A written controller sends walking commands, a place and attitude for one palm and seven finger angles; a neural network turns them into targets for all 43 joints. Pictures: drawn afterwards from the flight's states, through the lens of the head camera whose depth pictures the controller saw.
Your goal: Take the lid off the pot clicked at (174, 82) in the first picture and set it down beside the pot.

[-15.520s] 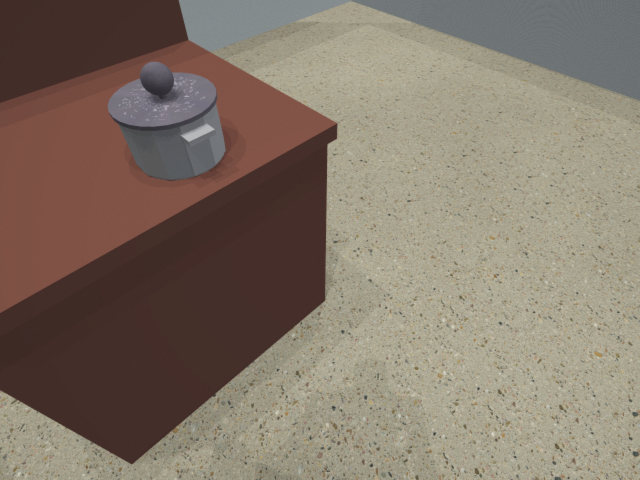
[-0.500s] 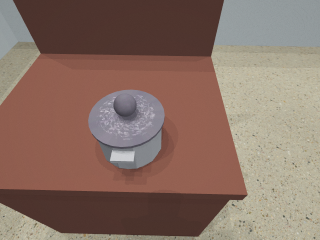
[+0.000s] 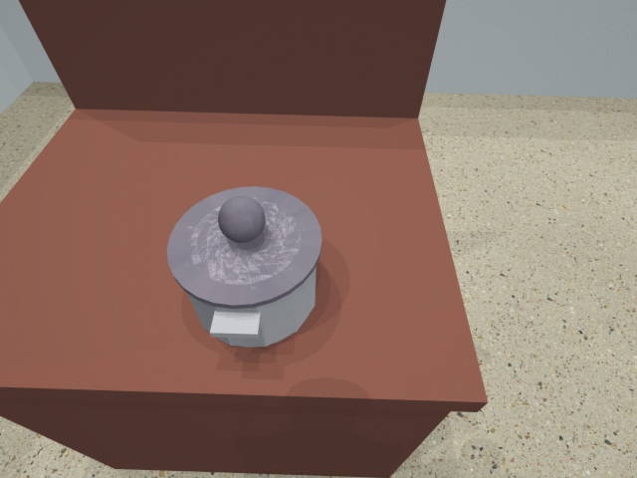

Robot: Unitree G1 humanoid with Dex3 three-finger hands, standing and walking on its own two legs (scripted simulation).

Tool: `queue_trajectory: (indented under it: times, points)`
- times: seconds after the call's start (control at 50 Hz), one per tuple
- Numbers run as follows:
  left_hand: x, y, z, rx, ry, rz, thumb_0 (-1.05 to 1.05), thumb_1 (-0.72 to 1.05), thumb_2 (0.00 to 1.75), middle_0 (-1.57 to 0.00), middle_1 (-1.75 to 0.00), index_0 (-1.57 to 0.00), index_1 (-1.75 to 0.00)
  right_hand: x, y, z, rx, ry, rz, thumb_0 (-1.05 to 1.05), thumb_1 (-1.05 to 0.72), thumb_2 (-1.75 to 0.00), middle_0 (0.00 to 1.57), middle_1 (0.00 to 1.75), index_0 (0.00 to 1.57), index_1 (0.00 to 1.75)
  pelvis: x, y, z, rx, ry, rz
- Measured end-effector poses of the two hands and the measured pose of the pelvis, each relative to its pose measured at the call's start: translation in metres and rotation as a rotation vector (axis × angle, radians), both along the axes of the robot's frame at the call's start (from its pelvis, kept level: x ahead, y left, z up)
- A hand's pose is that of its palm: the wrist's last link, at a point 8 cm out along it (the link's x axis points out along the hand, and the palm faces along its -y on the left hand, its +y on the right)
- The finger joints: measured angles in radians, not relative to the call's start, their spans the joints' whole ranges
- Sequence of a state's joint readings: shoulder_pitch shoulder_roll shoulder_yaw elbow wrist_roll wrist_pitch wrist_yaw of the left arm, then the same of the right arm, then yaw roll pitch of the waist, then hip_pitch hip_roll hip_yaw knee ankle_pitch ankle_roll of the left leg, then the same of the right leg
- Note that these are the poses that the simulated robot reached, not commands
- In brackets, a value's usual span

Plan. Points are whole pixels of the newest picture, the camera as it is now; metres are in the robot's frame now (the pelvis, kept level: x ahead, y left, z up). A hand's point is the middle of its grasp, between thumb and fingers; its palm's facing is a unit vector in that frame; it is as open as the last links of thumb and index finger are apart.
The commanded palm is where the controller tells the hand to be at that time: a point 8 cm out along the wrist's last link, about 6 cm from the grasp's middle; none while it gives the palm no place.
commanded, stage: look again from close up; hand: left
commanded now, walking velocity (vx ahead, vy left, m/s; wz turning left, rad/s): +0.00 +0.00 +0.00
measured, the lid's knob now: (242, 219) +0.37 +0.12 +0.15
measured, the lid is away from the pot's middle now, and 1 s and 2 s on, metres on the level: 0.00 0.00 0.00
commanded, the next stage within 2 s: shuffle to correct the standing spot in 0.04 s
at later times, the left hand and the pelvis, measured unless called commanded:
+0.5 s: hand out of the picture -0.02 +0.18 -0.18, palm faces +0.01 -0.98 -0.20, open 7.3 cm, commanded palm none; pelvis -0.03 +0.00 +0.00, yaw -1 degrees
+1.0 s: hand out of the picture -0.06 +0.18 -0.19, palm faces +0.02 -0.98 -0.17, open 7.4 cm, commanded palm none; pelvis -0.08 +0.01 -0.01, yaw +0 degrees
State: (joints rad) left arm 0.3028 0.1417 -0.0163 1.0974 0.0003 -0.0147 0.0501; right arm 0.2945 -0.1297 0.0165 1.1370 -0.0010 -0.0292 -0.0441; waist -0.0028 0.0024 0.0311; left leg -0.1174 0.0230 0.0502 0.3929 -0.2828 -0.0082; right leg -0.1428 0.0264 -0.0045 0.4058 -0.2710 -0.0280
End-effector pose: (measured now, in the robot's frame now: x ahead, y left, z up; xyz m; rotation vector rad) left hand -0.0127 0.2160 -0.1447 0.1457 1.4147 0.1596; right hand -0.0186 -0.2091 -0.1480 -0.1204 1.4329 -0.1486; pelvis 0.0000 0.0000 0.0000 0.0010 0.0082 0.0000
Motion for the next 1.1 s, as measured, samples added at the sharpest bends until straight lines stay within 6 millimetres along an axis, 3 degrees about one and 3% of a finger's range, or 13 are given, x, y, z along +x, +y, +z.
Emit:
queue_trajectory:
  times: [0.34,0.6,0.72,0.8,0.9,1.04,1.1]
  points:
    - [-0.015,-0.005,-0.004,-0.02,0.033,0.005,0.01,0.92,0.9,-0.2,-0.3,-0.2,-0.3,-0.013,0.004,0.003,-0.009,0.021,-0.027,0.01,-0.92,-0.9,0.2,0.3,0.2,0.3,-0.01,0.001,0.0,0.002,0.006,-0.008]
    - [-0.012,0.016,-0.007,0.028,-0.062,-0.037,0.01,0.91,0.9,-0.2,-0.3,-0.2,-0.3,-0.019,-0.013,-0.001,-0.04,-0.076,-0.043,0.01,-0.92,-0.9,0.2,0.3,0.2,0.3,-0.052,0.001,-0.008,0.003,-0.007,-0.023]
    - [-0.021,0.019,-0.009,0.044,-0.098,-0.052,0.01,0.91,0.9,-0.2,-0.3,-0.2,-0.3,-0.028,-0.019,-0.007,-0.033,-0.114,-0.037,0.01,-0.91,-0.9,0.2,0.3,0.2,0.3,-0.074,-0.002,-0.015,0.004,-0.008,-0.025]
    - [-0.035,0.017,-0.01,0.051,-0.097,-0.051,0.01,0.91,0.9,-0.2,-0.3,-0.2,-0.3,-0.036,-0.021,-0.011,-0.022,-0.116,-0.029,0.01,-0.91,-0.9,0.2,0.3,0.2,0.3,-0.084,-0.005,-0.018,0.005,-0.006,-0.021]
    - [-0.054,0.011,-0.009,0.021,-0.067,-0.026,0.01,0.91,0.9,-0.2,-0.3,-0.2,-0.3,-0.056,-0.018,-0.003,-0.026,-0.084,-0.04,0.01,-0.91,-0.9,0.2,0.3,0.2,0.3,-0.08,-0.002,-0.011,-0.008,0.008,-0.007]
    - [-0.059,0.011,-0.015,-0.024,-0.049,-0.009,0.01,0.93,0.9,-0.2,-0.3,-0.2,-0.3,-0.1,0.01,0.006,-0.025,0.03,-0.046,0.01,-0.91,-0.9,0.2,0.3,0.2,0.3,-0.075,0.008,-0.008,-0.014,0.024,-0.011]
    - [-0.066,0.016,-0.017,-0.023,-0.019,-0.019,0.01,0.93,0.9,-0.2,-0.3,-0.2,-0.3,-0.106,0.021,0.002,-0.001,0.075,-0.043,0.01,-0.91,-0.9,0.2,0.3,0.2,0.3,-0.074,0.015,-0.011,-0.026,0.028,-0.014]
